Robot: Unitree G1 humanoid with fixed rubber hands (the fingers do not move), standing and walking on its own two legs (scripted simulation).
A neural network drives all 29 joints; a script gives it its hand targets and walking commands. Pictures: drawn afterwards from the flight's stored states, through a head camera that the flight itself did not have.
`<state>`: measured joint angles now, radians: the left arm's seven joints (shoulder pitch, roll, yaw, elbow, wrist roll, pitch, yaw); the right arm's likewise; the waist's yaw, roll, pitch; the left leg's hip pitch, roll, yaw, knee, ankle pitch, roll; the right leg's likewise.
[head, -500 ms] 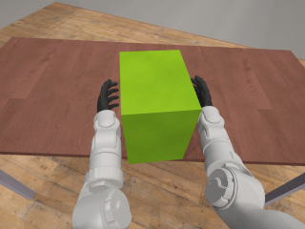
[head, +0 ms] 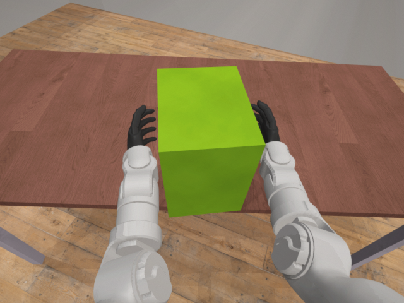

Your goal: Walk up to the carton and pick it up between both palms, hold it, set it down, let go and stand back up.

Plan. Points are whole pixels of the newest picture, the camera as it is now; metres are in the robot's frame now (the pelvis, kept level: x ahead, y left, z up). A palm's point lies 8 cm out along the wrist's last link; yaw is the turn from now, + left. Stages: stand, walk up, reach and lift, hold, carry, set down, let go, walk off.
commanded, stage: reach and lift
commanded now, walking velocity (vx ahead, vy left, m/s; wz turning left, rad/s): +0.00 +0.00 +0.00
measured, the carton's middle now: (201, 144) +0.44 +0.01 +0.05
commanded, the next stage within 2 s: none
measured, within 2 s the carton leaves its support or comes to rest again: leaves its support in 0.34 s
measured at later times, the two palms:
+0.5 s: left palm (129, 146) +0.37 +0.15 +0.12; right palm (269, 141) +0.39 -0.12 +0.12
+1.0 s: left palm (119, 134) +0.36 +0.15 +0.16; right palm (271, 133) +0.38 -0.11 +0.16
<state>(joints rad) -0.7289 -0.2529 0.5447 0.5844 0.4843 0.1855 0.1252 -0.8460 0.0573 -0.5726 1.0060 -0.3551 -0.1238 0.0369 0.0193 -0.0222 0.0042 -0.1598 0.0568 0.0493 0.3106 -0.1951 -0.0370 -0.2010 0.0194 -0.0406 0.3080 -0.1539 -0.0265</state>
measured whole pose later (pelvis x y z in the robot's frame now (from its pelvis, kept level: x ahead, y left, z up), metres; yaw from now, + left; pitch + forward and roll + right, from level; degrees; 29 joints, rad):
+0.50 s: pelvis -0.02 +0.00 +0.00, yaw +1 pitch +0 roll +0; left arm -0.78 -0.18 0.48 0.64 0.41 0.29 0.14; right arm -0.87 0.03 -0.49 1.06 -0.26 -0.06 -0.02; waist 0.01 -0.03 0.00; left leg -0.14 0.05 0.04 0.30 -0.16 -0.03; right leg -0.17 0.01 -0.06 0.28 -0.11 -0.02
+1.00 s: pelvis -0.03 +0.01 +0.00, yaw +1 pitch -4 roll +0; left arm -0.81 -0.11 0.40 0.62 0.35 0.42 0.14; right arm -0.90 0.01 -0.34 1.04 -0.09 0.03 -0.08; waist -0.03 -0.04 0.00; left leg -0.08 0.04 0.04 0.31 -0.16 -0.02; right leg -0.09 0.00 -0.07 0.27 -0.11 -0.01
